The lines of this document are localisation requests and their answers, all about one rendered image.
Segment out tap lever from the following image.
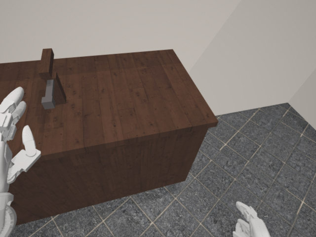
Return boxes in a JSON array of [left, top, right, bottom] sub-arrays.
[[41, 79, 55, 110]]

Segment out right robot hand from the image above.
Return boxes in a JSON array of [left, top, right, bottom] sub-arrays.
[[233, 201, 271, 237]]

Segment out left robot forearm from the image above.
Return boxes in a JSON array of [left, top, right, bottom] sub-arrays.
[[0, 193, 17, 237]]

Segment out left robot hand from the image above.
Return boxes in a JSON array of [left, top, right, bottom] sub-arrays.
[[0, 87, 41, 193]]

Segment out counter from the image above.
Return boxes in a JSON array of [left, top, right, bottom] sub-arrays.
[[0, 48, 218, 226]]

